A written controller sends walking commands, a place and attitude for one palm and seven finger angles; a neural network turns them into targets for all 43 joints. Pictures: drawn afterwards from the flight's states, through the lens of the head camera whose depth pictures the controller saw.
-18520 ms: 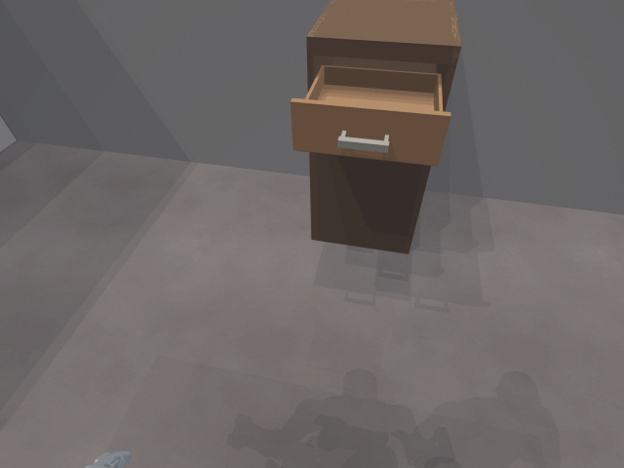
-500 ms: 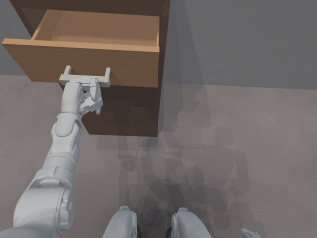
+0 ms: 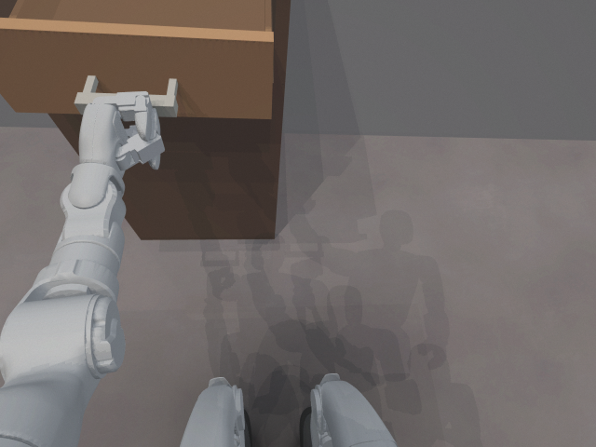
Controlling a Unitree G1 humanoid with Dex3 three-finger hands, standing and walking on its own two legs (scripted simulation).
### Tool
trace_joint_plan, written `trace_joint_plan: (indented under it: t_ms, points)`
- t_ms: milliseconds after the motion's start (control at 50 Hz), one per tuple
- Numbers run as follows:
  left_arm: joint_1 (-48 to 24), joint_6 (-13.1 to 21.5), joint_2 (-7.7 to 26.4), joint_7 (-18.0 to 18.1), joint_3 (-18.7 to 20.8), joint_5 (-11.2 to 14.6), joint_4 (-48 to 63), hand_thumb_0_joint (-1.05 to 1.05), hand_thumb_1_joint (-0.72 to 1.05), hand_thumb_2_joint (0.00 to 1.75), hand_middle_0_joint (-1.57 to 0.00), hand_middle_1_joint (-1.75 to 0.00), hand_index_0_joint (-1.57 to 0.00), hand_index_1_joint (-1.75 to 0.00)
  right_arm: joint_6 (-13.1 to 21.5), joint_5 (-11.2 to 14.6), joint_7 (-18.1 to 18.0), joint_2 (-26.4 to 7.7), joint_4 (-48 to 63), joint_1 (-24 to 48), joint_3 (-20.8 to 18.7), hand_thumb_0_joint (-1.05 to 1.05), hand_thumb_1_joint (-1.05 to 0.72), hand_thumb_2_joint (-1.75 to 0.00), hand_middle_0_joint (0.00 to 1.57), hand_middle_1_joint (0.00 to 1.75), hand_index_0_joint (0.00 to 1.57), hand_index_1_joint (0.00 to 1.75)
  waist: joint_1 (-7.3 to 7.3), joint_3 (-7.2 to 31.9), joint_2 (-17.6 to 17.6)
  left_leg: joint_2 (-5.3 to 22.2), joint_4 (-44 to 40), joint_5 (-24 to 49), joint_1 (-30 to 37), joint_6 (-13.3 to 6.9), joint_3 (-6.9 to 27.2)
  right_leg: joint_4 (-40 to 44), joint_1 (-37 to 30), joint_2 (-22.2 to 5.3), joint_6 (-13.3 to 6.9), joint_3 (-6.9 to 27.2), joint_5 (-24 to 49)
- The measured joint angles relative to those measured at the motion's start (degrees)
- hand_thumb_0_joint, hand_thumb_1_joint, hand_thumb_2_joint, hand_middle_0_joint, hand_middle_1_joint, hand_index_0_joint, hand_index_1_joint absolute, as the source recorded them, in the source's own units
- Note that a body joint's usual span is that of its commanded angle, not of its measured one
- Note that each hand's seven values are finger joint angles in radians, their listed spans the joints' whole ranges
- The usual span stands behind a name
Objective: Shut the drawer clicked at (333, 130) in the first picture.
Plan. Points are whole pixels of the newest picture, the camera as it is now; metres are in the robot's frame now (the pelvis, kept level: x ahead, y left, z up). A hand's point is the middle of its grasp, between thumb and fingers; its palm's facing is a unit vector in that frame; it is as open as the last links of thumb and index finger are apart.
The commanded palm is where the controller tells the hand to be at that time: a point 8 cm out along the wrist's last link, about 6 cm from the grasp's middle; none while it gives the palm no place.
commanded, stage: push the drawer shut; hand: left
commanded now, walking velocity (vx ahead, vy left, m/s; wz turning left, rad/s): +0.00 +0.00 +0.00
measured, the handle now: (130, 94) +0.58 +0.19 +0.07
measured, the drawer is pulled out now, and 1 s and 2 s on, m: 0.09 0.00 0.00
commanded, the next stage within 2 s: pull the fist back off the drawer in 1.04 s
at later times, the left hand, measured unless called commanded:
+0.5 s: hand (161, 99) +0.57 +0.15 +0.07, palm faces -0.05 -1.00 -0.05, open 3.1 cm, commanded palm +0.57 +0.18 +0.07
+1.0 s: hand (157, 84) +0.60 +0.15 +0.07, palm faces -0.03 -1.00 -0.06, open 3.2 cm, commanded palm +0.63 +0.16 +0.07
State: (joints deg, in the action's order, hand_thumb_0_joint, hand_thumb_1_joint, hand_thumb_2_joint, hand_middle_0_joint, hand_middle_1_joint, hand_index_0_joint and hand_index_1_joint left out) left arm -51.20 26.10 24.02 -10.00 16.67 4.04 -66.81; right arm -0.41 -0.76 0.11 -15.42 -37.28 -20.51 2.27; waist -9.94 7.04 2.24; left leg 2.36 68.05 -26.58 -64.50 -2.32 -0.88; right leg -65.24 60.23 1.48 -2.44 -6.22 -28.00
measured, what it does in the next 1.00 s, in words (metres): stands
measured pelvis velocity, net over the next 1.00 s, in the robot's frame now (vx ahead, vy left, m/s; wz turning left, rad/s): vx -0.01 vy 0.01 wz -0.03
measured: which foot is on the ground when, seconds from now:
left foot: down 0.00-1.00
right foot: down 0.00-1.00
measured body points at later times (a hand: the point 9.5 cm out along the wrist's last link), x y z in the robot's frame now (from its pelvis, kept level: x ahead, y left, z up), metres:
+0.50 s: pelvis +0.00 +0.01 -0.01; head +0.17 +0.03 +0.41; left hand +0.57 +0.20 +0.07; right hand -0.03 -0.25 -0.11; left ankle +0.05 +0.10 -0.64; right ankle +0.03 -0.10 -0.64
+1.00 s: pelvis -0.01 +0.01 -0.02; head +0.18 +0.05 +0.38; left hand +0.60 +0.21 +0.07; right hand -0.07 -0.24 -0.11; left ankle +0.05 +0.10 -0.64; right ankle +0.03 -0.10 -0.64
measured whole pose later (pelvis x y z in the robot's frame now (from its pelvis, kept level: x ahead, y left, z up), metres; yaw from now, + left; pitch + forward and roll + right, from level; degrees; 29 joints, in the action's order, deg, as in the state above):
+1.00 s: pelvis -0.01 +0.01 -0.02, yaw -2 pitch +30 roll -7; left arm -74.7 18.2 37.7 -7.6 18.8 -3.9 -78.0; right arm -1.1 -3.7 1.4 -15.1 -37.2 -24.6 5.1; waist -17.5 6.1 3.2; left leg 3.1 73.7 -27.1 -77.5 -2.9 1.5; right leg -68.1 71.3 2.4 -2.1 -8.4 -27.5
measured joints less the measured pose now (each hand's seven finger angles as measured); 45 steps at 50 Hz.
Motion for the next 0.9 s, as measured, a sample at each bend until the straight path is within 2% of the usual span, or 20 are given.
trace_joint_plan:
  t_ms: [240, 560, 740, 900]
  points:
    - [-7.34, -2.15, 4.18, 0.59, 2.07, -2.38, -3.86, -0.01, 0.76, 0.93, -1.40, -1.60, -1.40, -1.60, -0.23, -0.88, 0.35, -0.29, 0.65, -0.88, 0.74, 0.00, -0.90, -0.90, 0.21, 0.30, 0.20, 0.30, -2.50, -0.22, 0.53, 0.46, 2.05, -0.49, -4.21, -0.20, 0.41, -1.24, 3.82, 0.43, 0.10, -0.36, -0.06]
    - [-13.84, -4.66, 7.86, 1.61, 3.75, -4.96, -7.14, 0.02, 0.75, 0.92, -1.40, -1.60, -1.40, -1.60, -1.64, -2.00, 1.42, 0.07, 0.51, -3.44, 1.40, 0.00, -0.90, -0.90, 0.21, 0.30, 0.20, 0.30, -4.77, -0.46, 1.17, 0.84, 2.95, -1.08, -6.92, -0.56, 0.64, -1.12, 6.10, 0.88, 0.51, -0.46, -0.01]
    - [-18.69, -6.00, 10.97, 2.01, 4.18, -6.78, -9.84, 0.03, 0.74, 0.92, -1.40, -1.60, -1.40, -1.60, -1.84, -2.43, 1.49, -0.04, 0.73, -3.81, 2.09, 0.00, -0.90, -0.90, 0.21, 0.30, 0.20, 0.30, -6.53, -0.89, 1.23, 1.00, 3.97, -1.21, -9.22, -0.67, 1.08, -1.63, 8.07, 1.06, 0.56, -0.86, 0.05]
    - [-21.77, -7.02, 12.71, 1.83, 3.18, -7.55, -10.88, 0.01, 0.65, 0.93, -1.40, -1.60, -1.40, -1.60, -1.50, -2.83, 1.47, 0.12, 0.43, -4.40, 2.44, 0.00, -0.90, -0.90, 0.21, 0.30, 0.20, 0.30, -6.92, -0.97, 1.20, 0.81, 5.15, -0.95, -11.67, -0.62, 1.89, -2.55, 10.07, 0.91, 0.45, -1.67, 0.15]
